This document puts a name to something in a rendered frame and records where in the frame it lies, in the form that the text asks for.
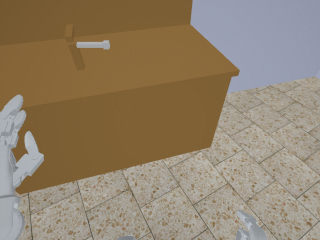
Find counter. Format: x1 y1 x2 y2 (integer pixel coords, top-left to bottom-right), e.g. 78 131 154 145
0 0 240 195

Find left robot forearm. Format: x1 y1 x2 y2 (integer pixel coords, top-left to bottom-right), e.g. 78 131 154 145
0 194 25 240

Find left robot hand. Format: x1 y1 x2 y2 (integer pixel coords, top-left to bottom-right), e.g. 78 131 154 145
0 94 44 196

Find tap lever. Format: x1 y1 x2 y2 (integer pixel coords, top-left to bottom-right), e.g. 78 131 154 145
76 40 110 50

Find right robot hand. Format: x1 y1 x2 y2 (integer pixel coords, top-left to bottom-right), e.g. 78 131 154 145
233 210 268 240

